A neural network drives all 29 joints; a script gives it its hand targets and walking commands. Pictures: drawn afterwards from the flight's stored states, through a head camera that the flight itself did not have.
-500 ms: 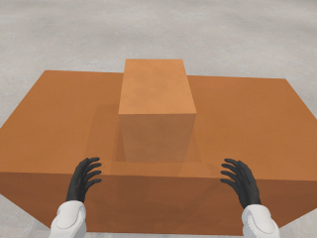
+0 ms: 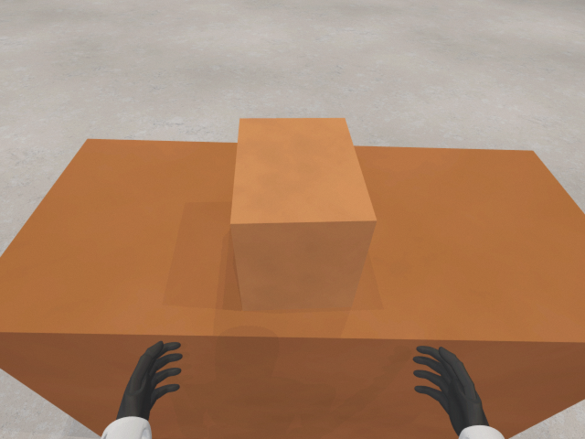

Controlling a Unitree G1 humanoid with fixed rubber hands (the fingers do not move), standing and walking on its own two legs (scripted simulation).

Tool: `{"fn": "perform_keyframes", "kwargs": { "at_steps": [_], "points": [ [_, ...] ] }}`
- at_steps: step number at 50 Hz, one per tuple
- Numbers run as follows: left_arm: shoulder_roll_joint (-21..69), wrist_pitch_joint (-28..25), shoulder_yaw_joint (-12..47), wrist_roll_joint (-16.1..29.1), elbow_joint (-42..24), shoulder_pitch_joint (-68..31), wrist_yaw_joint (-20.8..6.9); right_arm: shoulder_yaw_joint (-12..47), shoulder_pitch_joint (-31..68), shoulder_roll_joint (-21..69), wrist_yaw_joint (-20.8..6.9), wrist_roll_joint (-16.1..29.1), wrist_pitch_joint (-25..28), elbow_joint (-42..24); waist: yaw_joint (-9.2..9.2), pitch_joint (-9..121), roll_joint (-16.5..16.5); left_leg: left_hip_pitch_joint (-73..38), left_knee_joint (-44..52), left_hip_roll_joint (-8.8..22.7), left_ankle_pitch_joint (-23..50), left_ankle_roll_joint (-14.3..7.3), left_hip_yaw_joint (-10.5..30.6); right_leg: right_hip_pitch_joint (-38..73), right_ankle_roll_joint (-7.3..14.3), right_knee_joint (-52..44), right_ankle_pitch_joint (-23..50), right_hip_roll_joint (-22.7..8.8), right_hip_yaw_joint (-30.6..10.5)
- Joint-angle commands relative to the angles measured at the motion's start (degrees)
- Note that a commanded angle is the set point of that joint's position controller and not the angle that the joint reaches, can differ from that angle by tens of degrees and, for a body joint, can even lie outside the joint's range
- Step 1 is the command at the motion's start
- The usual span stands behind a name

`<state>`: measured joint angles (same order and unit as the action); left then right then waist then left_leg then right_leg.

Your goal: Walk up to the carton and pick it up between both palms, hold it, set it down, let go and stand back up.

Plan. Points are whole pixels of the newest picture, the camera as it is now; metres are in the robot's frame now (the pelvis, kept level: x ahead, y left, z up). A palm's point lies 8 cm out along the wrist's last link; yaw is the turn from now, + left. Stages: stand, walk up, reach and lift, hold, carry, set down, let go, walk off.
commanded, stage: set down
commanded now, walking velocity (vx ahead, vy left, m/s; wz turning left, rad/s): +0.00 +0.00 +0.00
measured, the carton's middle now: (295, 211) +0.49 +0.02 +0.04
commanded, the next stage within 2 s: let go in 0.58 s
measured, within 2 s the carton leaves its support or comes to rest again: neither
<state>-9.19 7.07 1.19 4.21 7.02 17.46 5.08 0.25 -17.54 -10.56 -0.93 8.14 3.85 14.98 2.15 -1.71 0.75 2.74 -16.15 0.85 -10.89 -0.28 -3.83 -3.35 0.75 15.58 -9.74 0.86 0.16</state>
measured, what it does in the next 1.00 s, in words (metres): stands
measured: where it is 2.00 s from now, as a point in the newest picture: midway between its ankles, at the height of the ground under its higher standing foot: outside the picture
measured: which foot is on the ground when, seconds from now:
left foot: down 0.00-1.00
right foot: down 0.00-1.00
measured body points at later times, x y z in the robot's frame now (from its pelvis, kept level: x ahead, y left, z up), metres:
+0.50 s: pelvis +0.00 +0.00 +0.00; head +0.01 +0.01 +0.45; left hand +0.16 +0.23 -0.08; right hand +0.16 -0.22 -0.08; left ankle -0.02 +0.11 -0.75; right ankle -0.01 -0.11 -0.75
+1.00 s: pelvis -0.01 -0.01 -0.01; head +0.00 +0.00 +0.44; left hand +0.16 +0.22 -0.10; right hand +0.15 -0.23 -0.10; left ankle -0.02 +0.11 -0.75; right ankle -0.01 -0.11 -0.75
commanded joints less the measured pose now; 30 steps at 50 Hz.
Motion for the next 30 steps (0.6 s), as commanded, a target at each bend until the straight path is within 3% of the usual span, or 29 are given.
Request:
{"fn": "perform_keyframes", "kwargs": {
  "at_steps": [1, 3, 4, 10, 11, 17, 25, 30],
  "points": [
    [-4.18, -2.86, -1.46, -0.09, -5.85, -5.01, -0.53, -3.25, 4.54, -6.64, -0.94, -1.45, 3.45, -7.60, -0.26, 3.50, 0.24, -4.47, -0.44, -0.48, 17.28, 2.29, 1.30, -5.21, 1.33, -3.02, 7.32, 0.43, -0.60],
    [-4.28, -3.21, -1.35, -0.69, -6.00, -4.76, -0.42, -3.26, 4.19, -6.68, -1.14, -1.90, 3.78, -7.41, 0.01, 3.49, -0.63, -4.42, -0.25, -0.41, 17.60, 2.53, 1.29, -4.70, 1.36, -2.92, 7.17, 0.37, -0.58],
    [-4.21, -2.97, -1.34, -0.77, -2.59, -4.59, -0.74, -3.15, 4.20, -6.42, -1.26, -2.63, 3.72, -4.94, -0.19, 3.09, 0.18, -4.08, -0.36, -0.48, 16.17, 2.25, 1.13, -5.24, 1.32, -2.88, 6.30, 0.33, -0.62],
    [-5.48, -4.06, -2.25, -2.68, 2.30, -5.70, -1.31, -3.02, 5.01, -6.84, -1.40, -3.65, 5.07, 2.30, 0.04, 5.20, -1.07, -4.33, -1.61, -0.30, 17.20, 2.21, 0.61, -4.20, 1.43, -1.67, 7.92, 0.37, -0.62],
    [-6.13, -4.68, -2.70, -2.09, 1.32, -6.84, -1.35, -3.15, 5.77, -6.52, -1.35, -3.63, 5.67, 1.06, 0.26, 6.55, -0.24, -3.90, -2.10, -0.50, 16.60, 1.90, 0.22, -3.64, 1.17, -1.29, 8.37, 0.14, -0.77],
    [-6.45, -4.42, -2.88, -3.33, 7.08, -5.83, -2.35, -2.97, 4.77, -6.54, -0.70, -4.93, 7.06, 9.62, -0.70, 5.85, -1.41, -4.11, -3.17, -0.55, 18.09, 2.15, 0.04, -3.49, 0.86, -0.63, 11.33, -0.07, -0.47],
    [-8.02, -3.05, -3.41, -3.19, 12.69, -8.67, -4.11, -3.09, 8.38, -6.09, 0.00, -7.09, 8.47, 14.88, -0.43, 4.64, -0.01, -2.70, -3.18, -0.59, 14.32, 1.85, -0.68, -4.90, 0.34, -0.23, 7.25, -0.15, 0.34],
    [-8.28, -2.08, -3.47, -3.62, 14.83, -10.69, -4.19, -3.74, 10.19, -5.48, -0.12, -8.76, 8.45, 18.25, -0.66, 2.83, -0.93, -1.96, -3.08, -0.18, 11.88, 1.80, -0.93, -5.93, 0.50, 0.08, 4.16, -0.24, 0.75]
  ]
}}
